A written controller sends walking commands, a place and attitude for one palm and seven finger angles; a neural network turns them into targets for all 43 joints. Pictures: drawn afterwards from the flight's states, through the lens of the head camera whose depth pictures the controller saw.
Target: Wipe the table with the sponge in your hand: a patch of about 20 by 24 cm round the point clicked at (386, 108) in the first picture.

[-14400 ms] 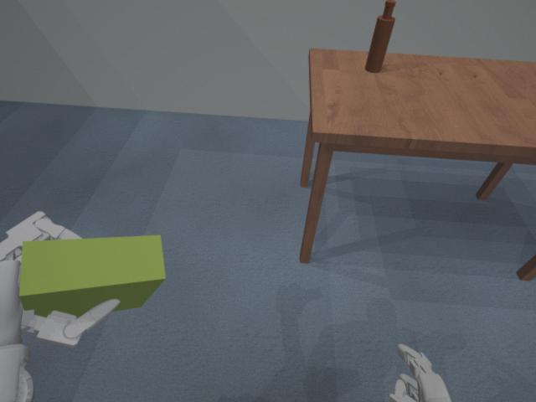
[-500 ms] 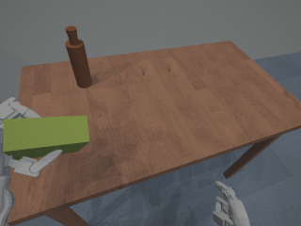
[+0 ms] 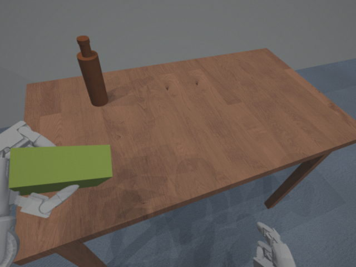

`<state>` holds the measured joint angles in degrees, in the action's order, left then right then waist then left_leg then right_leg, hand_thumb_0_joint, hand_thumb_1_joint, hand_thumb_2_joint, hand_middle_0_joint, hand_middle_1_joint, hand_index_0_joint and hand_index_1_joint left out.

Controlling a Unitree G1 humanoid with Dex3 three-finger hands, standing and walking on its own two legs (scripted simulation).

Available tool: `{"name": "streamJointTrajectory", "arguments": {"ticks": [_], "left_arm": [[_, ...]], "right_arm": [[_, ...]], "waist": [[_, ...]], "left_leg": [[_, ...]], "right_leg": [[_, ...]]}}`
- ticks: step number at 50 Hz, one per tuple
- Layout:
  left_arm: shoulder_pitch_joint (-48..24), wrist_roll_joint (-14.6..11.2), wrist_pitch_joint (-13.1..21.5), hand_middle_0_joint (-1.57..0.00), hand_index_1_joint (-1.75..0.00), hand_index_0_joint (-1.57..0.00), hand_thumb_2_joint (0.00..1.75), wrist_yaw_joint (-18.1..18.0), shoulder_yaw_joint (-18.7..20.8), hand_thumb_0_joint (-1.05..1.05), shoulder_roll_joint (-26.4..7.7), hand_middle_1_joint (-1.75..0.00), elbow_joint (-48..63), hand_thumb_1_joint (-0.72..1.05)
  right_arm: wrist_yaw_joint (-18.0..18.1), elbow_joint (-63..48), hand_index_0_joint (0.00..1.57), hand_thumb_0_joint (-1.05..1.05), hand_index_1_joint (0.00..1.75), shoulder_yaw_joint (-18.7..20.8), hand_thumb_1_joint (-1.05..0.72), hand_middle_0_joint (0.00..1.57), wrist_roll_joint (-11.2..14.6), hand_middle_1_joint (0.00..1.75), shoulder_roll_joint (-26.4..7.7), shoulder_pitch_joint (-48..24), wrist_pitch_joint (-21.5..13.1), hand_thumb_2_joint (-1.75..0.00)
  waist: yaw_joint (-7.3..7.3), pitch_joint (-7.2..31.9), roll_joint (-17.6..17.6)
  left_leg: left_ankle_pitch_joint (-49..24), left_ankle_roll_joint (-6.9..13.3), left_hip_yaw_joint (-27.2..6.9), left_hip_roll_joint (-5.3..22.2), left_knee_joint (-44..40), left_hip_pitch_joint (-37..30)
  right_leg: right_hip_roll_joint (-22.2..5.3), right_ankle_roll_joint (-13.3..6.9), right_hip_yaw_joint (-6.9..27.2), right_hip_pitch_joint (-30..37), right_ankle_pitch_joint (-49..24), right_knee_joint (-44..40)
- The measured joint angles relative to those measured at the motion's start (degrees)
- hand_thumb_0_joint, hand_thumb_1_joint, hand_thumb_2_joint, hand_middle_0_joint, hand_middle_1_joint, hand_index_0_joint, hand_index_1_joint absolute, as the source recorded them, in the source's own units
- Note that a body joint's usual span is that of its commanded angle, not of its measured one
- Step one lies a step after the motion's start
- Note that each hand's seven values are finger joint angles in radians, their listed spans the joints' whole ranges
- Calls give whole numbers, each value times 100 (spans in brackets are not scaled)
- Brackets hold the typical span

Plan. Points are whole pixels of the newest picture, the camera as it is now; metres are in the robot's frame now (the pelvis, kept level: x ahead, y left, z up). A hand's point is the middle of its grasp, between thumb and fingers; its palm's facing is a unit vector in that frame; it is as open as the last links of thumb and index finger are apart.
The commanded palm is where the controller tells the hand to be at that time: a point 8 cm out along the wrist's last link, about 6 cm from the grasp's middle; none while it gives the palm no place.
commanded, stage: look again from close up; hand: left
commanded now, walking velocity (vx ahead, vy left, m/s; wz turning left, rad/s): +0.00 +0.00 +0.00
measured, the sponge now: (77, 170) +0.24 +0.20 +0.15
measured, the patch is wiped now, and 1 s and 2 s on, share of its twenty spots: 0.00 0.00 0.00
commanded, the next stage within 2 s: turn the palm down, sponge in hand in 0.20 s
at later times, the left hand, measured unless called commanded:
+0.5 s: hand (32, 139) +0.25 +0.26 +0.21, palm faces +0.43 -0.78 -0.45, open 9.3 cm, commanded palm +0.16 +0.27 +0.18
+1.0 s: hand (75, 176) +0.23 +0.20 +0.14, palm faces +0.21 -0.56 -0.80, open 9.3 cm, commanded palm +0.17 +0.24 +0.19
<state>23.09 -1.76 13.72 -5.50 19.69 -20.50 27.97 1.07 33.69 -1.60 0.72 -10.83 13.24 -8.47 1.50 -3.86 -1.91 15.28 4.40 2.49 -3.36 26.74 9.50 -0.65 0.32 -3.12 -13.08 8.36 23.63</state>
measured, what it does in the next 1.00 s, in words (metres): shifts its weight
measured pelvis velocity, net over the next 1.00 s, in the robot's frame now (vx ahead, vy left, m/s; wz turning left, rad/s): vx -0.01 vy -0.08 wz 0.04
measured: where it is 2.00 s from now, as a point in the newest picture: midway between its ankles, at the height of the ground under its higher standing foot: outside the picture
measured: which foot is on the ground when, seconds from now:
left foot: down 0.00-1.00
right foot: down 0.00-1.00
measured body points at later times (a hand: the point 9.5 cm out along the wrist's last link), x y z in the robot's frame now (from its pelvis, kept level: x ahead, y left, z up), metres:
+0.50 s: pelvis +0.00 -0.02 +0.00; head -0.01 -0.04 +0.45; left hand +0.22 +0.30 +0.23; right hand +0.20 -0.24 -0.08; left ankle -0.01 +0.06 -0.74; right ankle +0.04 -0.13 -0.74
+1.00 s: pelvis -0.01 -0.08 -0.02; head +0.00 -0.12 +0.43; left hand +0.21 +0.23 +0.18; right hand +0.21 -0.30 -0.11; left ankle -0.01 +0.06 -0.74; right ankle +0.04 -0.13 -0.74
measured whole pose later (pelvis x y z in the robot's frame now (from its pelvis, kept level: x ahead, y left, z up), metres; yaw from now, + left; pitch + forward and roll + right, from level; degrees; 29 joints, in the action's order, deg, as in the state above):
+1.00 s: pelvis -0.01 -0.08 -0.02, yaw +3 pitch -1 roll +1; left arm 12.3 11.2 -8.0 3.6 16.0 -34.2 14.8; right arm 6.6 34.6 -1.7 1.4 -15.9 6.3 -1.0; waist 2.7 -0.7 4.9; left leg 18.3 -0.3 -1.4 -0.5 35.5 16.4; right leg 3.5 -5.0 -4.0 -20.2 15.0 35.6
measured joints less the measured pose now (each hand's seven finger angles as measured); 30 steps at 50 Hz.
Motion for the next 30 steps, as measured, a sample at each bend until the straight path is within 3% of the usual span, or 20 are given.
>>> {"name": "streamJointTrajectory", "arguments": {"ticks": [7,15,16,17,19,20,23,24,26,28,30], "left_arm": [[80,-10,-65,-81,-139,-80,103,29,71,0,-34,-138,-403,-42],[82,69,-119,-81,-139,-80,103,29,-76,0,94,-138,-271,-42],[-159,146,-98,-81,-139,-80,103,85,-104,0,-145,-138,-270,-42],[-624,342,-144,-81,-139,-81,103,194,-79,0,-523,-138,-361,-42],[-1480,411,-395,-82,-138,-81,103,239,78,0,-1010,-138,-727,-43],[-1751,285,-648,-82,-138,-81,103,262,214,0,-1048,-138,-858,-43],[-1902,-219,-1651,-81,-139,-80,103,419,536,0,-758,-138,-930,-42],[-1761,-222,-1970,-81,-139,-80,103,493,512,0,-664,-138,-848,-42],[-1280,7,-2435,-81,-139,-80,104,669,268,0,-574,-139,-597,-42],[-699,249,-2563,-80,-140,-80,104,788,-86,0,-536,-139,-344,-42],[-167,305,-2347,-80,-140,-80,104,819,-314,0,-543,-139,-186,-42]], "right_arm": [[30,-30,20,1,30,5,-90,20,27,30,9,5,28,-90],[57,-24,20,1,30,43,-91,20,5,30,-77,28,-61,-90],[179,-195,20,1,30,-60,-91,20,141,30,-157,142,-21,-90],[242,-257,20,1,30,-72,-91,20,67,30,-183,255,-45,-90],[118,-26,20,1,30,-87,-91,20,-101,30,-237,180,-40,-90],[50,99,20,1,30,-96,-90,20,-120,30,-279,74,12,-90],[-42,276,20,1,30,-71,-90,20,0,30,-409,-184,117,-90],[-66,256,20,1,30,-56,-90,20,47,30,-457,-235,159,-90],[-117,161,20,1,30,-52,-90,20,130,30,-530,-355,285,-90],[-135,46,20,1,30,-63,-91,20,132,30,-535,-495,405,-90],[-107,-29,20,1,30,-74,-91,20,68,30,-450,-593,467,-90]], "waist": [[-83,137,52],[-39,80,14],[-24,65,47],[46,67,13],[118,138,-48],[135,181,-3],[141,339,279],[124,387,390],[88,428,562],[63,395,636],[63,387,568]], "left_leg": [[-70,-17,46,25,-100,0],[-68,-38,-9,73,-63,58],[-31,-40,-93,86,70,170],[9,-53,-179,33,199,264],[41,-116,-271,-74,306,357],[47,-139,-268,-71,314,351],[63,-156,-166,-31,230,212],[67,-148,-150,-23,209,177],[75,-131,-124,-13,189,130],[92,-141,-100,3,214,130],[115,-182,-102,27,293,229]], "right_leg": [[32,-24,45,-27,-75,-79],[76,-71,-14,-35,-93,-120],[131,9,11,-123,67,59],[139,-66,82,-194,201,278],[67,-179,79,-298,317,516],[71,-178,86,-315,362,568],[117,-142,193,-243,383,553],[127,-138,210,-215,381,535],[141,-150,236,-191,393,543],[159,-177,256,-221,421,613],[181,-221,247,-344,467,738]]}}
